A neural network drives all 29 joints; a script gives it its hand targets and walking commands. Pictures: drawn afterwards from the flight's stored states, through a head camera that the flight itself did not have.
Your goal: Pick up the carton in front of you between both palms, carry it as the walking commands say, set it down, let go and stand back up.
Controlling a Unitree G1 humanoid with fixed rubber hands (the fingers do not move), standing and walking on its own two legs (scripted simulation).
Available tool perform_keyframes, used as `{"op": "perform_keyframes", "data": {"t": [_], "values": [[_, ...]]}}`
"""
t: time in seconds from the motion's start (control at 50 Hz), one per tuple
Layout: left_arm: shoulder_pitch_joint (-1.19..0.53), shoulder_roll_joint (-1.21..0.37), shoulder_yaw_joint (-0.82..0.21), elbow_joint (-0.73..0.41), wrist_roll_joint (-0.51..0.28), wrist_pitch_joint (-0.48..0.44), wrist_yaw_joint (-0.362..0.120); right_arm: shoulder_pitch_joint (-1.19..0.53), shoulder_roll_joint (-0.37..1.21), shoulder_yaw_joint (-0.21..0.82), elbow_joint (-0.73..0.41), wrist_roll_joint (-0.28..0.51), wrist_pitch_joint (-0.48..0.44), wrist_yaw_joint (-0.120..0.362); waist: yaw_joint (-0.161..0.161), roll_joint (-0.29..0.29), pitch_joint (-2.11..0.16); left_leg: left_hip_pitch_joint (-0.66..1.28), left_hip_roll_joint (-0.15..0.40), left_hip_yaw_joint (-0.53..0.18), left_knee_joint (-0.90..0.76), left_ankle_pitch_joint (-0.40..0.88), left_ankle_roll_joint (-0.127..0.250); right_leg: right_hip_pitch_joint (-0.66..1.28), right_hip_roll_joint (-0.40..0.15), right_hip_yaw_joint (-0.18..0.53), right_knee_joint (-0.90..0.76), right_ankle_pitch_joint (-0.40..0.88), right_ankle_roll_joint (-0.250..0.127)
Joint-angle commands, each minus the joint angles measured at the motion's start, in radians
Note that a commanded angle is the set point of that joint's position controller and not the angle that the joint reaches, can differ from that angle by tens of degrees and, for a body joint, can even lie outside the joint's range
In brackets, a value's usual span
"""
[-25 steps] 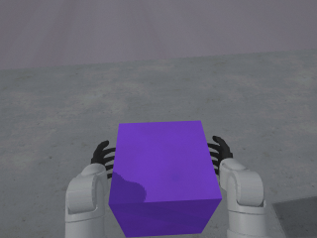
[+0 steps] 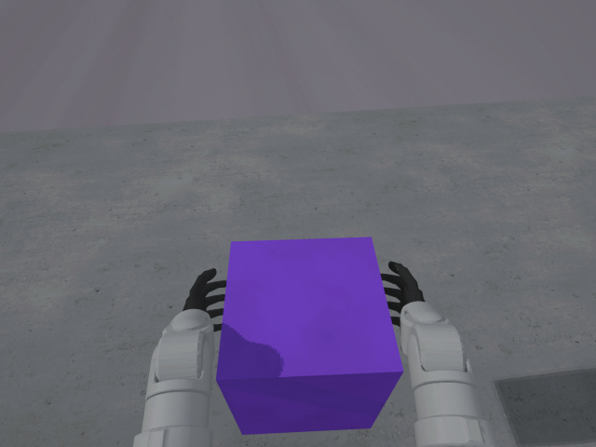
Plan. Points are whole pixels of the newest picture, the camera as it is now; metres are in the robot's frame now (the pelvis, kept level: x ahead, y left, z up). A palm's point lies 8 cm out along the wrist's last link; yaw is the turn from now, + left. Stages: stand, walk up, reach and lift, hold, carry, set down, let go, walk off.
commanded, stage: carry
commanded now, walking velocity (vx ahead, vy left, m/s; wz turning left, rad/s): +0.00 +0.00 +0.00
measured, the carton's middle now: (304, 339) +0.29 +0.00 -0.04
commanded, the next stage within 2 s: hold in 0.98 s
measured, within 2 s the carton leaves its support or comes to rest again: neither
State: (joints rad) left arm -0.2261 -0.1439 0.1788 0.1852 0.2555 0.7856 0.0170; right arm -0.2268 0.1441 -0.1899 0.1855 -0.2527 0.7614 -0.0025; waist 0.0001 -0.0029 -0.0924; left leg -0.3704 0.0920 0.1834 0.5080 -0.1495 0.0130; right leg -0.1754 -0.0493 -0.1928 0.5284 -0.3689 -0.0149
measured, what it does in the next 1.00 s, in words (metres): stands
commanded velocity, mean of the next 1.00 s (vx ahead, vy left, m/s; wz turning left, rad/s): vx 0.00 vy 0.00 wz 0.00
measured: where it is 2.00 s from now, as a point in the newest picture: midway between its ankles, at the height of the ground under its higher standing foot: outside the picture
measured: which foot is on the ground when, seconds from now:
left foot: down 0.00-1.00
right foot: down 0.00-1.00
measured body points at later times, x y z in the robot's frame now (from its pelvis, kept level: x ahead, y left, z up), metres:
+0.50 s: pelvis -0.01 -0.01 +0.00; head -0.02 -0.01 +0.45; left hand +0.29 +0.14 +0.03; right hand +0.30 -0.16 +0.03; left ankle +0.07 +0.12 -0.73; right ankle -0.05 -0.09 -0.73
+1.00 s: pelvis -0.01 -0.02 +0.00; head -0.03 -0.02 +0.45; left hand +0.29 +0.13 +0.03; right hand +0.29 -0.17 +0.03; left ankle +0.07 +0.12 -0.73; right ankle -0.05 -0.09 -0.73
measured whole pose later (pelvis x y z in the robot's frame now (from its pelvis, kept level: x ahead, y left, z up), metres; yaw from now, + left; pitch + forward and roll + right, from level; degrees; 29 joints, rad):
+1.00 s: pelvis -0.01 -0.02 +0.00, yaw +0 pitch +0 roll +1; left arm -0.23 -0.14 0.18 0.16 0.24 0.74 0.03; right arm -0.23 0.15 -0.19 0.17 -0.25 0.72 -0.01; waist 0.01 -0.01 -0.05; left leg -0.37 0.10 0.15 0.49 -0.11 0.00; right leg -0.20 -0.04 -0.19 0.57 -0.37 -0.05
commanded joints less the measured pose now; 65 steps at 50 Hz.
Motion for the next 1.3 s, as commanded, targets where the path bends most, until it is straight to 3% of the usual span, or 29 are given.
{"op": "perform_keyframes", "data": {"t": [0.0, 0.1, 0.22, 0.96, 0.98, 1.0, 1.02, 1.04, 1.06, 1.1, 1.14, 1.18, 1.28], "values": [[-0.515, -0.853, -0.485, -0.023, -0.218, -0.119, -0.210, -0.475, 0.850, 0.477, 0.014, 0.203, -0.099, 0.204, 0.000, 0.008, -0.203, 0.181, 0.080, -0.100, -0.048, 0.128, 0.002, -0.069, -0.113, 0.104, -0.129, 0.114, -0.011], [-0.524, -0.897, -0.506, -0.009, -0.225, -0.150, -0.219, -0.485, 0.893, 0.498, 0.025, 0.208, -0.130, 0.212, 0.000, 0.007, -0.241, 0.189, 0.078, -0.094, -0.033, 0.186, 0.004, -0.048, -0.111, 0.100, -0.100, 0.179, -0.012], [-0.461, -0.889, -0.565, -0.081, -0.264, -0.093, -0.215, -0.426, 0.889, 0.561, -0.050, 0.248, -0.071, 0.207, 0.003, 0.002, -0.264, 0.185, 0.079, -0.092, -0.016, 0.242, 0.007, -0.036, -0.111, 0.096, -0.070, 0.246, -0.008], [-0.475, -0.874, -0.556, -0.090, -0.267, -0.085, -0.216, -0.433, 0.880, 0.555, -0.058, 0.244, -0.061, 0.204, 0.004, -0.005, -0.232, 0.165, 0.075, -0.075, -0.018, 0.188, -0.013, -0.061, -0.119, 0.100, -0.083, 0.258, -0.020], [-0.374, -0.883, -0.541, -0.127, -0.273, -0.086, -0.219, -0.360, 0.903, 0.517, 0.009, 0.230, -0.079, 0.209, -0.005, -0.149, -0.061, 0.506, -0.212, -0.220, -0.016, 0.272, 0.018, -0.172, 0.049, 0.336, -0.211, 0.512, -0.015], [-0.423, -0.847, -0.533, -0.184, -0.263, -0.102, -0.224, -0.351, 0.886, 0.497, -0.004, 0.195, -0.111, 0.198, -0.030, -0.136, -0.104, 0.476, -0.202, -0.244, -0.038, 0.308, 0.020, -0.106, 0.048, 0.347, -0.194, 0.575, -0.023], [-0.430, -0.864, -0.561, -0.155, -0.263, -0.108, -0.228, -0.339, 0.883, 0.490, 0.002, 0.178, -0.122, 0.190, -0.031, -0.086, -0.133, 0.427, -0.205, -0.250, -0.056, 0.334, 0.011, -0.001, 0.055, 0.344, -0.170, 0.674, -0.019], [-0.447, -0.857, -0.576, -0.178, -0.272, -0.117, -0.238, -0.323, 0.874, 0.478, 0.008, 0.164, -0.132, 0.180, -0.047, -0.073, -0.152, 0.376, -0.201, -0.253, -0.079, 0.312, 0.000, 0.086, 0.072, 0.333, -0.172, 0.638, -0.014], [-0.468, -0.865, -0.589, -0.165, -0.281, -0.123, -0.245, -0.340, 0.873, 0.468, 0.010, 0.167, -0.137, 0.178, -0.034, -0.042, -0.158, 0.356, -0.212, -0.245, -0.089, 0.293, -0.012, 0.137, 0.075, 0.325, -0.172, 0.638, -0.007], [-0.486, -0.881, -0.598, -0.144, -0.287, -0.133, -0.248, -0.382, 0.887, 0.487, 0.011, 0.182, -0.144, 0.184, -0.033, -0.052, -0.168, 0.362, -0.220, -0.234, -0.104, 0.227, -0.022, 0.154, 0.086, 0.301, -0.199, 0.549, 0.013], [-0.463, -0.897, -0.573, -0.105, -0.266, -0.137, -0.242, -0.435, 0.912, 0.530, -0.002, 0.215, -0.139, 0.202, 0.003, -0.046, -0.164, 0.354, -0.229, -0.227, -0.117, 0.195, -0.021, 0.162, 0.087, 0.298, -0.200, 0.548, 0.029], [-0.454, -0.901, -0.537, -0.065, -0.241, -0.135, -0.238, -0.474, 0.918, 0.549, 0.012, 0.234, -0.130, 0.221, 0.034, -0.056, -0.146, 0.343, -0.232, -0.228, -0.133, 0.144, -0.016, 0.159, 0.095, 0.288, -0.208, 0.469, 0.037], [-0.468, -0.927, -0.488, 0.037, -0.201, -0.124, -0.237, -0.542, 0.919, 0.534, 0.074, 0.249, -0.115, 0.260, 0.049, -0.040, -0.085, 0.403, -0.221, -0.222, -0.153, 0.079, -0.012, 0.043, 0.118, 0.278, -0.234, 0.289, 0.031]]}}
